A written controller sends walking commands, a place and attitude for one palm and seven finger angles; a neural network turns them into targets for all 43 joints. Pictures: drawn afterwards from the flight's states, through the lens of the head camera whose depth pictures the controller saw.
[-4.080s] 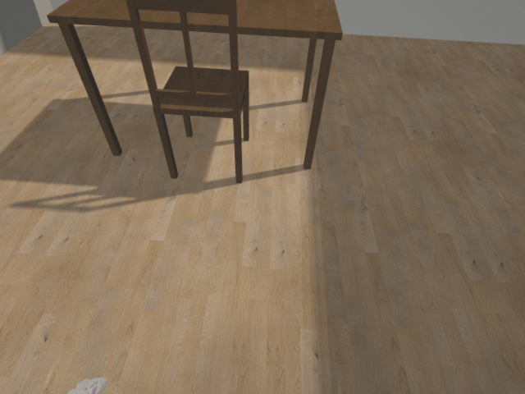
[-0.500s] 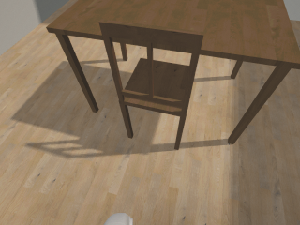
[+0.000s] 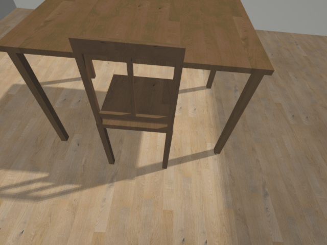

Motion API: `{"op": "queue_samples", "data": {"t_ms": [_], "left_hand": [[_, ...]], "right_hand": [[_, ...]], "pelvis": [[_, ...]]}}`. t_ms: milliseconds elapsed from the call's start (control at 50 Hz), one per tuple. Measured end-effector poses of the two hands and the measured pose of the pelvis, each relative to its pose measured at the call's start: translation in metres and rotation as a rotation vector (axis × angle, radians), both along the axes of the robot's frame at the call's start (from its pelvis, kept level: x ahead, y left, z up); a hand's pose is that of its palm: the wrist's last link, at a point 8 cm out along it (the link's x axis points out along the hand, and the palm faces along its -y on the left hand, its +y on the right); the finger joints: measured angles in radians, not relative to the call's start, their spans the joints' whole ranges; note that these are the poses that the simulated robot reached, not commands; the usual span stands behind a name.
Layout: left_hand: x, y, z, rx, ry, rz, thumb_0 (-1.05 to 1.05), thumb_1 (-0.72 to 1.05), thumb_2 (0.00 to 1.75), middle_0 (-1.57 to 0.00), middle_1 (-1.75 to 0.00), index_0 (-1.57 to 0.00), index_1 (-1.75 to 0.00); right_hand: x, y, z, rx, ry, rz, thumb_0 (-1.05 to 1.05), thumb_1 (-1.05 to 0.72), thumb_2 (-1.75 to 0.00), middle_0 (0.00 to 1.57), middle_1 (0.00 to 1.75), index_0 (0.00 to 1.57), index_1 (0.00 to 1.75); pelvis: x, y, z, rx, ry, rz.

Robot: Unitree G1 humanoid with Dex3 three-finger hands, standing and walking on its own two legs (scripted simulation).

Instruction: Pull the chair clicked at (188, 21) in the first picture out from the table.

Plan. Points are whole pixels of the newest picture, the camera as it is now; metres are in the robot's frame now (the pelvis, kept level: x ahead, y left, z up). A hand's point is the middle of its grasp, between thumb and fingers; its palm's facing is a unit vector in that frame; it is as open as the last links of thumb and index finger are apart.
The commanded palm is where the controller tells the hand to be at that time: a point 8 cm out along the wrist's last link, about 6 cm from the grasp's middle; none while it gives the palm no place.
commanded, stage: take the last steps up to it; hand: left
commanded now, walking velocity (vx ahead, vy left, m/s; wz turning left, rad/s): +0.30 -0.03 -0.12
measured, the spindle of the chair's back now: (131, 89) +0.69 +0.16 -0.09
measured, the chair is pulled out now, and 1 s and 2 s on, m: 0.00 0.00 0.00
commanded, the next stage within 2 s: come to a stop and stand still in 0.66 s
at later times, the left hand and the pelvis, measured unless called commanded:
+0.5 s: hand out of the picture +0.04 +0.12 -0.17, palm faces +0.05 -0.99 -0.16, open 7.4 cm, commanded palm none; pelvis +0.10 -0.04 +0.00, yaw -1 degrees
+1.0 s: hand (119, 196) +0.28 +0.15 -0.18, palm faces -0.01 -0.97 -0.23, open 7.3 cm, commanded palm none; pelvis +0.21 -0.04 -0.01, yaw -3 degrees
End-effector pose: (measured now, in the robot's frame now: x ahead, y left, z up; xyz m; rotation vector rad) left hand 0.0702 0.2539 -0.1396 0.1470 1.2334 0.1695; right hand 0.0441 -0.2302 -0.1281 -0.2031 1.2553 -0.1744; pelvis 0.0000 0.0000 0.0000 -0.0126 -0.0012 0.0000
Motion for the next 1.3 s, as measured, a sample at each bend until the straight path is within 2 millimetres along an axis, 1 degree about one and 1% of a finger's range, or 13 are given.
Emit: {"op": "queue_samples", "data": {"t_ms": [160,240,320,400,480,560,620,660,820,940,1000,1120,1300], "left_hand": [[0.019,-0.044,0.0,0.012,-0.007,-0.08,0.01,0.91,0.9,-0.2,-0.3,-0.2,-0.3],[0.009,-0.061,0.006,0.01,-0.012,-0.029,0.01,0.91,0.9,-0.2,-0.3,-0.2,-0.3],[-0.01,-0.069,0.006,0.007,0.074,-0.006,0.01,0.92,0.9,-0.2,-0.3,-0.2,-0.3],[-0.027,-0.078,0.002,-0.02,0.172,0.01,0.01,0.91,0.9,-0.2,-0.3,-0.2,-0.3],[-0.035,-0.082,-0.004,-0.051,0.256,0.039,0.01,0.91,0.9,-0.2,-0.3,-0.2,-0.3],[-0.031,-0.077,-0.014,-0.078,0.324,0.068,0.01,0.91,0.9,-0.21,-0.3,-0.2,-0.3],[-0.016,-0.067,-0.028,-0.093,0.36,0.068,0.01,0.9,0.9,-0.21,-0.3,-0.2,-0.3],[0.006,-0.058,-0.03,-0.087,0.347,0.052,0.01,0.9,0.9,-0.21,-0.3,-0.2,-0.3],[0.135,-0.04,-0.014,-0.04,0.1,-0.008,0.01,0.91,0.9,-0.2,-0.3,-0.2,-0.3],[0.193,-0.046,-0.006,0.012,0.011,-0.037,0.01,0.93,0.9,-0.2,-0.3,-0.2,-0.3],[0.206,-0.057,-0.006,0.029,0.006,-0.057,0.01,0.92,0.9,-0.2,-0.3,-0.2,-0.3],[0.211,-0.071,0.0,0.04,0.024,-0.07,0.01,0.92,0.9,-0.2,-0.3,-0.2,-0.3],[0.188,-0.056,-0.006,0.015,-0.001,-0.016,0.01,0.91,0.9,-0.21,-0.3,-0.21,-0.3]], "right_hand": [[-0.049,-0.035,-0.03,0.051,0.114,-0.107,0.0,-0.91,-0.9,0.2,0.29,0.21,0.3],[-0.047,-0.049,-0.028,0.062,0.176,-0.097,0.0,-0.91,-0.9,0.2,0.29,0.2,0.3],[-0.018,-0.056,-0.021,0.062,0.139,-0.094,0.01,-0.91,-0.9,0.2,0.29,0.2,0.3],[0.022,-0.054,-0.017,0.064,0.093,-0.082,0.0,-0.91,-0.9,0.2,0.29,0.2,0.3],[0.072,-0.043,-0.017,0.067,0.051,-0.047,0.0,-0.91,-0.9,0.2,0.29,0.2,0.3],[0.13,-0.025,-0.019,0.063,-0.007,-0.003,0.0,-0.91,-0.9,0.2,0.29,0.2,0.3],[0.163,-0.011,-0.025,0.044,-0.071,0.008,0.0,-0.91,-0.9,0.2,0.29,0.2,0.3],[0.173,-0.004,-0.022,0.045,-0.088,-0.004,0.0,-0.91,-0.9,0.2,0.29,0.2,0.3],[0.173,-0.008,-0.008,0.023,-0.026,-0.056,-0.01,-0.94,-0.9,0.2,0.29,0.21,0.3],[0.167,-0.012,-0.019,0.06,0.061,-0.08,0.0,-0.93,-0.9,0.2,0.29,0.2,0.3],[0.167,-0.019,-0.03,0.086,0.088,-0.11,0.0,-0.93,-0.9,0.2,0.29,0.21,0.3],[0.165,-0.031,-0.037,0.109,0.117,-0.132,0.0,-0.92,-0.9,0.2,0.29,0.2,0.3],[0.157,-0.034,-0.025,0.04,0.115,-0.081,0.0,-0.91,-0.9,0.2,0.29,0.2,0.3]], "pelvis": [[0.015,-0.028,-0.013,0.008,-0.01,-0.028],[0.031,-0.037,-0.006,0.01,-0.016,-0.017],[0.048,-0.044,0.0,0.016,-0.014,-0.019],[0.067,-0.044,0.0,0.011,-0.009,-0.021],[0.09,-0.038,-0.003,0.001,-0.005,-0.025],[0.12,-0.027,-0.011,-0.005,-0.006,-0.025],[0.142,-0.015,-0.023,-0.002,-0.013,-0.036],[0.152,-0.012,-0.022,0.011,-0.024,-0.05],[0.186,-0.009,-0.004,0.028,-0.021,-0.051],[0.207,-0.024,-0.005,0.039,-0.034,-0.041],[0.215,-0.035,-0.01,0.048,-0.039,-0.055],[0.214,-0.044,-0.01,0.029,-0.025,-0.031],[0.184,-0.029,-0.009,0.026,-0.017,-0.008]]}}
